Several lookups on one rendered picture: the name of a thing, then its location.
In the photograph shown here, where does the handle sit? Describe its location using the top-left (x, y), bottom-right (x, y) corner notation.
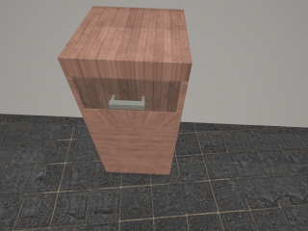
top-left (108, 94), bottom-right (145, 111)

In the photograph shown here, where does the cabinet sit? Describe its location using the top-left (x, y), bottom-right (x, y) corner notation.
top-left (58, 6), bottom-right (193, 175)

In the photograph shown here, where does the drawer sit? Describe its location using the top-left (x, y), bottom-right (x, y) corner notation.
top-left (72, 76), bottom-right (182, 113)

